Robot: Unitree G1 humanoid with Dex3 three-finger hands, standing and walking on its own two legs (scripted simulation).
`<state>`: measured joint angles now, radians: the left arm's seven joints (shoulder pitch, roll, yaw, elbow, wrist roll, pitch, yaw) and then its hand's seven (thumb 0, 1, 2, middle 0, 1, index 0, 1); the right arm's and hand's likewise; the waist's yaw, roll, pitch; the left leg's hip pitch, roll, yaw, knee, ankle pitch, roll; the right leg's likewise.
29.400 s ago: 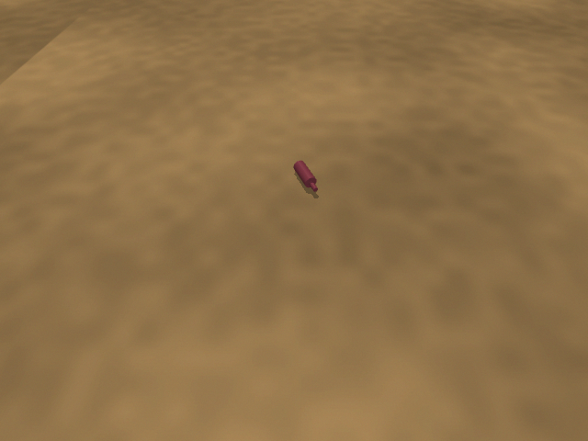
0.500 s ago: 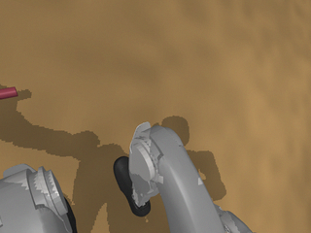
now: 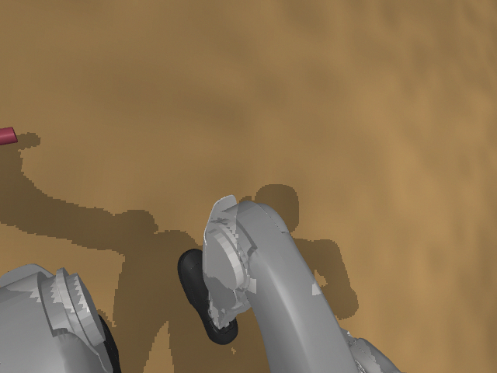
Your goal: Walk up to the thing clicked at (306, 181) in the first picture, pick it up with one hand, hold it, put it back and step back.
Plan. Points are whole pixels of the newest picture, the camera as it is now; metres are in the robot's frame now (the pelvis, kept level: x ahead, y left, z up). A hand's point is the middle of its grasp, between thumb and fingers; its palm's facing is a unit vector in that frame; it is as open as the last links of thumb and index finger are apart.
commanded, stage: open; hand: left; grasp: from above
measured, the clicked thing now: out of the picture +0.49 +0.29 -0.28
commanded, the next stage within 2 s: withdraw in 0.40 s
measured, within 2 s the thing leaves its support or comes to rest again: neither
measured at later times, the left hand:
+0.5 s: hand out of the picture +0.46 +0.32 -0.25, palm faces -0.46 -0.11 -0.88, open 13.3 cm
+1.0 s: hand out of the picture +0.46 +0.34 -0.11, palm faces -0.37 -0.08 -0.93, open 13.8 cm
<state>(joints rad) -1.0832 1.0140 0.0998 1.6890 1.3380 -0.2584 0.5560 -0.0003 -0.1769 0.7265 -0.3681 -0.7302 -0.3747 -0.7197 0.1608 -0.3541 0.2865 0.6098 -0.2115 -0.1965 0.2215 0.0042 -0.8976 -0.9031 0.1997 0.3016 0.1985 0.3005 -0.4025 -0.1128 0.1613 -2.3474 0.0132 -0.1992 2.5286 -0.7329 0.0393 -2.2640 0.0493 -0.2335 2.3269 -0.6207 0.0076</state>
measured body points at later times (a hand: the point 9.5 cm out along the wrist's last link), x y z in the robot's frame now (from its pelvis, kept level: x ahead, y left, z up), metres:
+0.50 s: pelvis +0.00 +0.00 +0.00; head +0.28 +0.13 +0.32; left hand +0.48 +0.32 -0.20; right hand +0.05 -0.25 -0.05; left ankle +0.06 +0.11 -0.28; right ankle +0.12 -0.10 -0.28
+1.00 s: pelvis +0.00 +0.00 +0.04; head +0.24 +0.09 +0.41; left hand +0.48 +0.34 -0.06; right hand +0.09 -0.26 -0.06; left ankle +0.06 +0.11 -0.28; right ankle +0.12 -0.10 -0.28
